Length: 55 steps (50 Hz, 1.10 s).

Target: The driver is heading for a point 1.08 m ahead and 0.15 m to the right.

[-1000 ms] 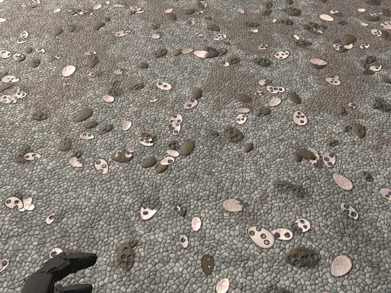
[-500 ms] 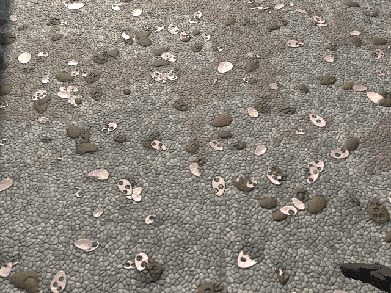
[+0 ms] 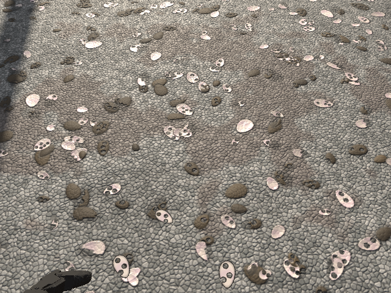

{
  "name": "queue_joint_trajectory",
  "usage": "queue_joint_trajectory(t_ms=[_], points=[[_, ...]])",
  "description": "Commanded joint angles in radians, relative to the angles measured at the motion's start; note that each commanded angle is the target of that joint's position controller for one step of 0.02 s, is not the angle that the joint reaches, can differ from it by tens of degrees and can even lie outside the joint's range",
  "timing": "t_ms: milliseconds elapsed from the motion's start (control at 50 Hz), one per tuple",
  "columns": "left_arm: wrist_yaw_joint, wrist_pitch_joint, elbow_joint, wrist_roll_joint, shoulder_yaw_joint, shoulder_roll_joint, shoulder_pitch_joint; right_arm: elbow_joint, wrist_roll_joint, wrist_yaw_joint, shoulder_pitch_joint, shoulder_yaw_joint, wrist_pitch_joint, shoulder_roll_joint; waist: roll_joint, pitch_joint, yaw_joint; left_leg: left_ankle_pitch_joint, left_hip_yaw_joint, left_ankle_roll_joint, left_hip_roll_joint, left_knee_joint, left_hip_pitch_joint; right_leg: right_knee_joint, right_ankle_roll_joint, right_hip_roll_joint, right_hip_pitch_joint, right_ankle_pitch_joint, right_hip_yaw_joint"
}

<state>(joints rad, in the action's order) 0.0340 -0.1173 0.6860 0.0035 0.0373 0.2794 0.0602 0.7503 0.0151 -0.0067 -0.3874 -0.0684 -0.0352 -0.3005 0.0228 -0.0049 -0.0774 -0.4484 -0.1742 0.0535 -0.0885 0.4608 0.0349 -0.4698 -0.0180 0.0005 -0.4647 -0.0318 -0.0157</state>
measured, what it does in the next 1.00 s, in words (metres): walks ahead: left foot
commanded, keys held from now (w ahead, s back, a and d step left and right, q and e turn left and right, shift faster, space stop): w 1.00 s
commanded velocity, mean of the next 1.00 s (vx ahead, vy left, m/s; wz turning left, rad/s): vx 0.50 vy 0.00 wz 0.05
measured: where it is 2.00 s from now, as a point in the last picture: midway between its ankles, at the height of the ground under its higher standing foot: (177, 155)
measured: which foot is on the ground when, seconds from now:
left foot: down 0.00-0.02, up 0.04-0.50, down 0.52-1.00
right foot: down 0.00-0.54, up 0.56-1.00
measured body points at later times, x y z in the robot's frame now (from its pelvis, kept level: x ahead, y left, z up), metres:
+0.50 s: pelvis +0.27 +0.01 +0.00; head +0.30 +0.02 +0.45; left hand +0.24 +0.30 -0.12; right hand +0.53 -0.20 -0.06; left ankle +0.41 +0.13 -0.72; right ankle +0.12 -0.12 -0.73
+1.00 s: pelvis +0.54 +0.02 +0.01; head +0.57 +0.02 +0.46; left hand +0.77 +0.25 -0.08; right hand +0.54 -0.27 -0.12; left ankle +0.40 +0.13 -0.73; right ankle +0.70 -0.10 -0.71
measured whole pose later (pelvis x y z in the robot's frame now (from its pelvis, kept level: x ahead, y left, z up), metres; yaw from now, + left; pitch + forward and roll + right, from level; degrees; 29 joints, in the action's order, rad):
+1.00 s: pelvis +0.54 +0.02 +0.01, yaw +1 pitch +2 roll +2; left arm 0.04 -0.08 0.72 -0.01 0.02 0.26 0.04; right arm 0.87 0.02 0.00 -0.39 -0.06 -0.06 -0.29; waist 0.04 0.01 -0.09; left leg -0.35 0.03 0.01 -0.04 0.25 -0.05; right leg -0.52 -0.03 -0.06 -0.55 -0.01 -0.01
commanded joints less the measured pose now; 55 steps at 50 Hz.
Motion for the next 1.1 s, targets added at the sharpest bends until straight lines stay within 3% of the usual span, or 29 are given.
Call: queue_joint_trajectory(t_ms=[20,40,60,80,100,120,140,200,300,380,440,480,500,520,540,560,580,620,640,660,720,840,920,980,1020,1040,1060,1080,1100], points=[[-0.013,-0.019,-0.011,0.023,0.089,0.263,0.297,-0.076,-0.003,-0.003,-0.052,-0.001,-0.017,-0.055,0.062,-0.294,0.149,0.448,0.0,0.015,0.067,0.512,0.38,-0.024,-0.218,-0.269,0.698,-0.021,-0.353],[-0.003,-0.006,0.034,-0.003,0.09,0.239,0.38,-0.07,0.007,-0.005,-0.101,0.009,-0.027,-0.044,0.284,-0.355,0.156,-0.108,0.031,-0.031,-0.012,0.763,0.621,0.118,-0.306,-0.392,0.838,-0.262,-0.705],[-0.002,-0.001,0.03,-0.025,0.066,0.169,0.351,-0.077,0.018,-0.002,-0.023,-0.009,-0.032,-0.126,0.161,-0.222,0.175,-0.095,-0.019,-0.025,0.044,0.846,0.737,0.164,-0.268,-0.376,0.76,-0.443,-0.691],[-0.007,0.009,0.019,-0.016,0.056,0.141,0.291,-0.099,0.019,0.001,0.074,-0.011,-0.034,-0.136,0.08,-0.109,0.17,-0.015,0.023,-0.023,0.09,0.849,0.757,0.181,-0.231,-0.34,0.636,-0.43,-0.558],[-0.008,0.015,0.017,-0.004,0.047,0.125,0.24,-0.116,0.005,0.003,0.134,-0.009,-0.037,-0.124,0.029,-0.022,0.147,0.052,0.057,-0.022,0.127,0.784,0.745,0.214,-0.218,-0.297,0.504,-0.336,-0.461],[-0.009,0.013,0.014,0.004,0.038,0.104,0.208,-0.118,-0.007,0.005,0.144,-0.013,-0.037,-0.115,0.036,0.004,0.119,0.102,0.062,-0.024,0.162,0.717,0.704,0.236,-0.21,-0.265,0.426,-0.246,-0.399],[-0.009,0.012,0.014,0.009,0.034,0.096,0.192,-0.111,-0.006,0.008,0.125,-0.011,-0.034,-0.098,0.058,0.01,0.097,0.128,0.07,-0.029,0.177,0.68,0.654,0.258,-0.204,-0.237,0.373,-0.179,-0.352],[-0.012,0.005,0.032,-0.006,0.039,0.119,0.199,-0.109,-0.008,0.009,0.124,0.0,-0.026,-0.054,0.072,0.009,0.08,0.174,0.105,-0.052,0.193,0.564,0.628,0.304,-0.221,-0.217,0.322,-0.032,-0.247],[-0.023,0.018,0.071,-0.018,0.049,0.161,0.248,-0.141,-0.011,0.018,0.283,0.018,-0.04,-0.018,0.043,0.031,0.13,0.441,0.142,-0.068,0.181,0.248,0.591,0.328,-0.189,-0.178,0.327,0.075,-0.107],[-0.025,0.033,0.114,-0.027,0.05,0.174,0.326,-0.172,0.002,0.035,0.396,0.018,-0.05,-0.022,0.043,0.055,0.17,0.513,0.159,-0.057,0.149,0.114,0.558,0.305,-0.175,-0.205,0.389,0.071,-0.095],[-0.031,0.051,0.135,-0.03,0.056,0.188,0.342,-0.192,0.004,0.049,0.425,0.011,-0.056,-0.042,0.055,0.063,0.155,0.425,0.157,-0.022,0.136,0.056,0.553,0.252,-0.155,-0.248,0.482,0.138,-0.111],[-0.037,0.062,0.137,-0.031,0.061,0.207,0.319,-0.171,-0.002,0.049,0.336,-0.006,-0.059,-0.076,0.067,0.009,0.089,0.378,0.192,0.012,0.099,0.015,0.405,0.138,-0.129,-0.238,0.504,0.363,-0.086],[-0.04,0.065,0.135,-0.029,0.055,0.194,0.313,-0.131,-0.007,0.042,0.203,-0.028,-0.057,-0.115,0.051,-0.078,0.023,0.397,0.212,0.042,0.08,-0.002,0.208,-0.016,-0.105,-0.194,0.465,0.473,-0.046],[-0.043,0.063,0.112,-0.01,0.035,0.152,0.303,-0.095,-0.016,0.03,0.025,-0.049,-0.054,-0.176,-0.005,-0.219,-0.052,0.437,0.082,0.1,0.208,0.049,-0.088,-0.275,-0.068,-0.147,0.293,0.308,-0.008],[-0.039,0.043,0.084,-0.004,0.001,0.042,0.413,-0.079,-0.027,0.027,-0.048,-0.067,-0.046,-0.269,-0.255,-0.345,-0.01,0.255,-0.376,0.255,0.449,-0.017,-0.433,-0.656,0.005,0.026,-0.114,-0.249,0.03],[-0.032,0.022,0.101,-0.017,0.012,0.105,0.389,-0.075,-0.011,0.029,-0.07,-0.047,-0.042,-0.188,-0.257,-0.381,-0.04,0.13,-0.56,0.274,0.475,-0.123,-0.443,-0.784,0.0,0.026,-0.241,-0.548,-0.101],[-0.024,0.012,0.075,-0.041,0.031,0.166,0.303,-0.075,-0.006,0.028,-0.002,-0.029,-0.042,-0.148,-0.192,-0.218,-0.03,0.112,-0.413,0.229,0.44,-0.143,-0.324,-0.823,-0.007,-0.031,-0.322,-0.488,-0.095],[-0.026,0.01,0.057,-0.024,0.031,0.149,0.211,-0.081,-0.015,0.032,0.112,-0.015,-0.042,-0.107,-0.088,-0.062,0.024,0.264,-0.213,0.189,0.359,-0.197,-0.059,-0.723,-0.003,-0.105,-0.276,-0.334,-0.05],[-0.028,0.02,0.063,-0.015,0.034,0.138,0.223,-0.084,-0.024,0.035,0.144,-0.007,-0.047,-0.082,-0.093,-0.034,0.059,0.334,-0.156,0.179,0.327,-0.234,0.03,-0.683,0.001,-0.131,-0.217,-0.286,-0.056],[-0.027,0.031,0.069,-0.016,0.03,0.12,0.248,-0.081,-0.024,0.036,0.161,-0.008,-0.053,-0.084,-0.125,-0.033,0.082,0.378,-0.128,0.191,0.321,-0.261,0.089,-0.662,0.011,-0.137,-0.166,-0.264,-0.055],[-0.033,0.053,0.063,-0.009,0.024,0.087,0.221,-0.051,-0.015,0.033,0.154,-0.016,-0.07,-0.102,-0.102,-0.003,0.098,0.462,-0.029,0.203,0.301,-0.314,0.152,-0.562,0.04,-0.146,-0.169,-0.186,-0.042],[-0.017,0.037,0.01,-0.01,0.008,0.052,0.01,0.008,-0.005,0.013,0.069,-0.023,-0.059,-0.142,-0.074,0.049,0.028,0.466,0.09,0.155,0.264,-0.338,0.123,-0.191,0.04,-0.106,-0.148,0.123,-0.008],[0.003,0.028,-0.032,-0.019,0.008,0.065,-0.092,0.057,0.004,0.009,-0.002,-0.027,-0.041,-0.157,-0.075,0.075,-0.002,0.461,0.073,0.145,0.316,-0.295,0.002,-0.084,0.014,-0.083,-0.168,0.102,-0.01],[0.015,0.022,-0.04,-0.016,0.016,0.089,-0.08,0.078,0.007,0.001,-0.005,-0.033,-0.024,-0.17,-0.092,0.058,0.026,0.578,0.061,0.119,0.348,-0.22,-0.088,-0.038,-0.024,-0.062,-0.126,-0.01,0.0],[0.009,0.02,0.005,-0.011,0.043,0.136,0.086,0.078,0.006,-0.003,0.024,-0.031,-0.013,-0.171,-0.094,-0.046,0.121,0.856,0.11,0.083,0.296,-0.02,-0.075,0.004,-0.068,-0.006,0.127,-0.03,0.056],[-0.001,0.022,0.047,-0.005,0.066,0.191,0.253,0.065,-0.007,-0.007,0.02,-0.014,-0.012,-0.135,-0.059,-0.177,0.188,0.782,0.152,0.049,0.245,0.205,0.051,-0.04,-0.113,-0.073,0.401,0.012,-0.007],[-0.008,0.029,0.064,0.009,0.092,0.296,0.366,0.035,-0.014,0.001,-0.088,0.02,-0.03,-0.034,0.155,-0.338,0.172,0.401,0.21,-0.03,0.098,0.603,0.459,-0.02,-0.269,-0.329,0.815,-0.112,-0.432],[-0.006,0.035,0.076,-0.011,0.076,0.233,0.398,0.051,-0.009,0.006,-0.073,0.02,-0.052,-0.047,0.232,-0.396,0.191,-0.127,0.087,-0.039,0.034,0.77,0.633,0.132,-0.318,-0.392,0.88,-0.246,-0.71],[-0.007,0.036,0.068,-0.016,0.056,0.182,0.334,0.031,0.018,0.014,0.01,-0.004,-0.066,-0.135,0.153,-0.244,0.191,-0.094,0.054,-0.024,0.097,0.844,0.733,0.158,-0.267,-0.363,0.772,-0.331,-0.598]])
